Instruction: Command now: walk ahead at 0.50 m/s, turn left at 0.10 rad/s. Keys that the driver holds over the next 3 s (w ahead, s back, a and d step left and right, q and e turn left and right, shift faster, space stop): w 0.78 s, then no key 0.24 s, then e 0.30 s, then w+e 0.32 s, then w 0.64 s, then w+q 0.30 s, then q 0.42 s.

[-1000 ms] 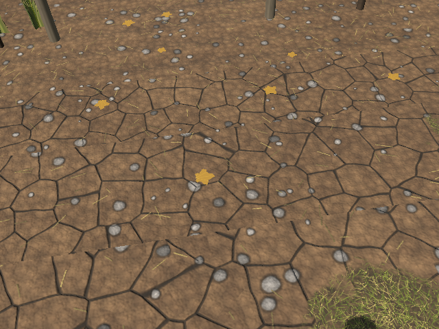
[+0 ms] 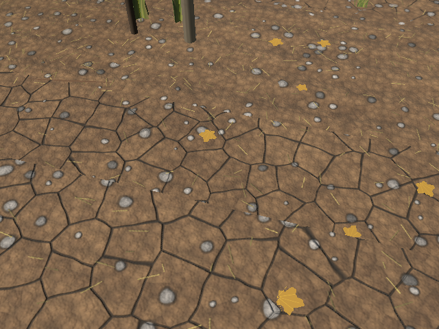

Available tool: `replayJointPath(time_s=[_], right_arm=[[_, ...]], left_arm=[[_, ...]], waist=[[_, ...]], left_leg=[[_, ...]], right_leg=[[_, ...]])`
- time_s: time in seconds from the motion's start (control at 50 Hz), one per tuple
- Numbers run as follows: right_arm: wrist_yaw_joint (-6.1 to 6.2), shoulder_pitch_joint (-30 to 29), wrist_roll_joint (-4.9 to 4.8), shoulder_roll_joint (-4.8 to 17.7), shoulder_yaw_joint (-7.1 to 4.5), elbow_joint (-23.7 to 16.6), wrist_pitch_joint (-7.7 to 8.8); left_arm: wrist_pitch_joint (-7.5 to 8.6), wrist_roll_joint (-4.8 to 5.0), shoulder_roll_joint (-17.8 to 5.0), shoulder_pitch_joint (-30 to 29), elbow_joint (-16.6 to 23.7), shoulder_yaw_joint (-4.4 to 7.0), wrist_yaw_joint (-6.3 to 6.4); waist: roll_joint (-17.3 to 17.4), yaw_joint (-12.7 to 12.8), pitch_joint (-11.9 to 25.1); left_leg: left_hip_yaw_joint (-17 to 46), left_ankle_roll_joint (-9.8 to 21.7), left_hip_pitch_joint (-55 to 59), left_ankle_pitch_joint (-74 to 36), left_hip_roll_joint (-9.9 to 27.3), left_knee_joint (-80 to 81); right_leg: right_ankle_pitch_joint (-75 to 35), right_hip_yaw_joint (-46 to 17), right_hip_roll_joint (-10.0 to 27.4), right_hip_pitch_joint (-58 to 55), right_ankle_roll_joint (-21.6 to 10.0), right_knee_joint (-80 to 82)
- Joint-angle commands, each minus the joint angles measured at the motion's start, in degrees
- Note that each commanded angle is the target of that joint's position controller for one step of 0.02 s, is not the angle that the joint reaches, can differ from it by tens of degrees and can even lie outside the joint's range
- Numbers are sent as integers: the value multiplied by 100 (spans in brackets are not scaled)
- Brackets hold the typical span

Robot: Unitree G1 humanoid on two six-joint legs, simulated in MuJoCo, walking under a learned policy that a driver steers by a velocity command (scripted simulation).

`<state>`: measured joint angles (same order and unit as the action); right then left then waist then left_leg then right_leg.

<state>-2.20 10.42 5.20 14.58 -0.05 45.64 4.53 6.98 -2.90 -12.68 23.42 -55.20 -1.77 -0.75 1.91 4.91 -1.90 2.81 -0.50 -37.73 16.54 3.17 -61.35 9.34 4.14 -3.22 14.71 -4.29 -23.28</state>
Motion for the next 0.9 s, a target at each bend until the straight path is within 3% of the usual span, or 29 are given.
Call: replayJointPath(time_s=[0.02, 0.06, 0.12, 0.2, 0.22, 0.26, 0.28, 0.3, 0.32, 0.34, 0.36, 0.38, 0.4, 0.42, 0.44, 0.46, 0.5, 0.56, 0.6, 0.64, 0.66, 0.68, 0.7, 0.72, 0.74, 0.78, 0.8, 0.84, 0.9], right_arm=[[-137, 70, -8, 73, 36, -336, -31], [-209, -76, -16, 153, -6, -453, -123], [-203, 265, 133, 403, -113, -457, -78], [-33, -198, 79, 354, -174, -853, 40], [8, -470, -56, 303, -172, -986, 28], [-22, 2013, 18, 509, -361, -69, 226], [61, 2776, -92, 770, -469, 180, 300], [128, 2985, -46, 1020, -392, 190, 318], [-21, 2975, 101, 923, -397, 185, 384], [-73, 2181, 23, 781, -365, 229, 448], [-77, 1657, -128, 383, -242, 212, 419], [-44, 1251, -103, 2, -90, 84, 379], [53, 719, 27, -445, 99, -22, 322], [179, 612, 23, -526, 178, -181, 345], [347, 697, 25, -547, 230, -123, 424], [460, 973, -37, -219, 165, -90, 478], [311, 1436, 40, 282, 100, 164, 484], [135, 2356, -345, 380, 120, 583, 450], [147, 2744, -363, 491, 92, 953, 239], [-112, 2397, -9, 577, 88, 1103, 5], [-321, 2759, 133, 97, 182, 1178, 34], [-412, 2948, -75, -316, 262, 980, 21], [-475, 1698, -196, 203, 115, 508, -13], [-473, 1288, -249, 252, 97, 215, 80], [-292, 905, -252, 195, 102, -56, 221], [-44, 757, -85, 118, 91, 212, 228], [-66, 744, 9, -44, 73, 249, 135], [-97, 581, -142, -237, 137, 93, -12], [-173, 351, -274, -56, 139, 157, -48]], left_arm=[[172, -105, -599, -186, 261, 139, -143], [137, -84, -783, -81, 249, 199, -305], [146, -309, -653, 279, 126, 194, -216], [118, -234, -698, 539, 230, 227, -42], [111, -84, -927, 398, 254, 333, -62], [24, -199, -1541, -568, 731, 541, -230], [63, -200, -1411, -870, 835, 581, -422], [60, -267, -181, -237, 935, 318, -548], [91, 25, -59, -790, 1413, 286, -532], [1, -9, -357, -1421, 1707, 390, -408], [-107, -126, -598, -1363, 1586, 475, -273], [-171, -248, -582, -1027, 1469, 433, -232], [-260, -493, -183, -625, 1237, 201, -251], [-257, -658, 21, -522, 1145, 131, -290], [-215, -603, -72, -737, 1122, 139, -352], [-158, -365, -168, -860, 1069, 180, -353], [-217, -118, -362, -1163, 1196, 240, -371], [-421, -396, -694, -1941, 1418, 258, -307], [-458, -369, -655, -2110, 1388, 235, -259], [-348, -205, -1067, 127, 693, 506, -125], [-303, -216, -1505, 1735, 326, 779, -132], [-308, -203, -1481, 1865, 301, 733, -239], [-399, -317, -1330, 1858, 243, 730, -191], [-433, -196, -1556, 1272, 339, 774, -179], [-387, -122, -1259, 529, 477, 658, -170], [-189, -177, -169, -516, 768, 252, -193], [-133, -60, -374, -421, 693, 286, -196], [34, 109, -498, -390, 564, 341, -200], [97, 80, -1092, -420, 546, 614, -369]], waist=[[-288, -270, 46], [-433, -228, -55], [-475, -222, -51], [-613, -52, -31], [-652, -51, -195], [-62, -1159, 240], [208, -1555, 411], [1015, -1045, 1323], [356, -1285, 467], [96, -940, -546], [-292, -686, -410], [-345, -474, -184], [-311, -156, -388], [-119, -190, -98], [56, -339, -117], [-218, -499, 40], [-131, -464, -154], [-313, -803, -812], [-311, -1014, -901], [-494, -75, -343], [-1423, 465, 799], [-1603, 330, 2423], [-839, 727, 1710], [-870, 459, 1068], [-401, 190, 337], [110, -490, -435], [-381, -597, -400], [-287, -718, -45], [-296, -634, 92]], left_leg=[[-40, -129, 477, -1100, 267, 915], [-310, -58, 978, -1158, 81, 1092], [-111, 147, 422, -1366, 74, 306], [-518, 182, 476, 10, -44, 633], [-491, 191, 658, 491, -29, 1512], [-1615, 266, 3910, -416, -923, 1527], [-805, 615, 4916, -319, -537, 2642], [1557, 2193, 5994, -3341, 1028, 2848], [3055, 2783, 5383, -3310, 1845, 3489], [3336, 2636, 4443, -1556, 2087, 3517], [2804, 2354, 4015, -900, 1811, 3272], [2239, 2179, 3353, -933, 1599, 3126], [1598, 1737, 2257, -710, 1222, 3030], [688, 1495, 1406, -301, 475, 2969], [371, 1275, 1102, 73, 200, 2808], [-262, 985, 384, 689, -266, 2400], [-309, 950, -933, 1362, -177, 2418], [685, 1128, 1153, 1555, 447, 1729], [1136, 1063, 2704, 725, 507, 1155], [880, 786, 1837, -578, 369, -802], [183, 262, 230, 87, -466, -3344], [124, -41, -893, 2593, -851, -4578], [118, -90, -1915, 2600, -844, -4708], [-152, 21, -2536, 2265, -479, -4675], [264, 92, -3032, 879, -61, -3693], [349, 369, -789, -930, 652, -473], [14, 290, -139, -1208, 607, 155], [-241, 127, 702, -1409, 476, 1439], [-282, 7, 1266, -2178, 80, 2505]], right_leg=[[44, -1326, 1387, 293, -1054, 1504], [248, -1098, 1288, 583, -1081, 1452], [-249, -1347, 1542, -188, -1298, 633], [-1362, -1405, 1662, -996, -1230, -301], [-1640, -1428, 1731, -1033, -1168, -338], [-2412, -600, 853, 1038, -1066, -2517], [-1642, -576, 584, 2037, -816, -4113], [2614, -621, -267, 2937, -253, -6118], [2565, -1618, -529, 4275, -205, -6241], [1935, -1736, -14, 5178, -121, -6106], [1441, -1513, 353, 5085, 2, -6022], [997, -1447, 546, 4733, 87, -5593], [-50, -1578, 1004, 3987, -34, -4496], [-1170, -1054, 815, 2728, -73, -3788], [-2567, -956, 913, 2412, 26, -3016], [-4304, -566, 811, 1313, 112, -1946], [-4318, -88, 484, -435, 353, -2079], [-2796, -487, 887, 791, 406, -414], [-2976, -600, 1065, 1200, 280, 834], [-3968, -318, 1078, -1543, -84, 1150], [-5739, -451, 1503, -4341, -1021, -624], [-6635, -1485, 2394, -6092, -1864, -1805], [-5485, -1906, 2252, -5732, -1528, -1292], [-3235, -2061, 2317, -4762, -1468, -600], [-969, -2643, 2537, -3345, -1505, 87], [-1152, -1805, 2175, -88, -1549, 1366], [-1671, -1532, 1955, 334, -1739, 1428], [-3273, -1199, 1739, 571, -1556, 1243], [-4209, -952, 1554, 233, -1160, 839]])
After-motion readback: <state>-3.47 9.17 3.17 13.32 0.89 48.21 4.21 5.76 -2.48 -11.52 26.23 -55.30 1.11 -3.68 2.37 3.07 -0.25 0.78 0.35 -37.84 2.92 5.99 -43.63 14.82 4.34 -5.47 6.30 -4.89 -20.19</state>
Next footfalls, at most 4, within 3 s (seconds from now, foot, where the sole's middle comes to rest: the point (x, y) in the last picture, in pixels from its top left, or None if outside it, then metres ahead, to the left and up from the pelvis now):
0.26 left None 0.18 0.13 -0.78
0.64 right None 0.53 -0.08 -0.96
1.02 left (219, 257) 0.81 0.11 -0.96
1.42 right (277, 296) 0.67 -0.11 -0.96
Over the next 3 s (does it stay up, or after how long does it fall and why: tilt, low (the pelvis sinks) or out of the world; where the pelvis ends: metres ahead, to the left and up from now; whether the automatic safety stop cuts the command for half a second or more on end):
stays up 1.30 -0.25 -0.38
